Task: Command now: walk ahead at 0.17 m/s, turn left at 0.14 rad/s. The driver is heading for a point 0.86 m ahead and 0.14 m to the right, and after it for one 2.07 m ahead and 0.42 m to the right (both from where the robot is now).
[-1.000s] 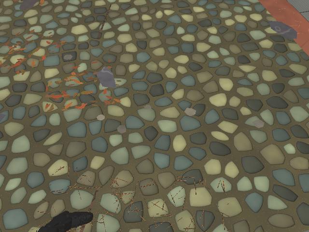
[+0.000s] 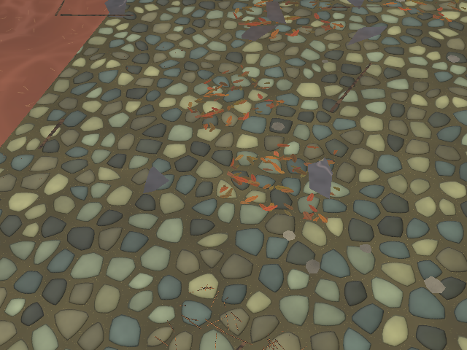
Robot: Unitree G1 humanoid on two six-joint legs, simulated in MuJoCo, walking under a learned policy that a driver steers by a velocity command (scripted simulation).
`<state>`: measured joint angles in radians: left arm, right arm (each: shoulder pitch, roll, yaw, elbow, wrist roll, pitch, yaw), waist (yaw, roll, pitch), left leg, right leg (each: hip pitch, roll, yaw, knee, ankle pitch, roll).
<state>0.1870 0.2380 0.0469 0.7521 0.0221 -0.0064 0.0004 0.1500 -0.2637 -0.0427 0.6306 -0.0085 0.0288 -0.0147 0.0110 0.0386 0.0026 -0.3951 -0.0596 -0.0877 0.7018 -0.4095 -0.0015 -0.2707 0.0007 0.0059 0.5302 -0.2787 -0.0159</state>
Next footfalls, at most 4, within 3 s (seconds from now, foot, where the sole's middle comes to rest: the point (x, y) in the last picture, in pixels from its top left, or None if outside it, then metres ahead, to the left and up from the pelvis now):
0.30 left None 0.11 0.14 -0.77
0.78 right None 0.44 -0.12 -0.77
1.28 left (257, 268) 0.76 0.00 -0.77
1.80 right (357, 225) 0.92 -0.34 -0.77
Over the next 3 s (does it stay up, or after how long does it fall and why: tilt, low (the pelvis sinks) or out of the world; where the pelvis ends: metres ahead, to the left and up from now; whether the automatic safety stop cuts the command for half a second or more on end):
stays up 1.47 -0.34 0.01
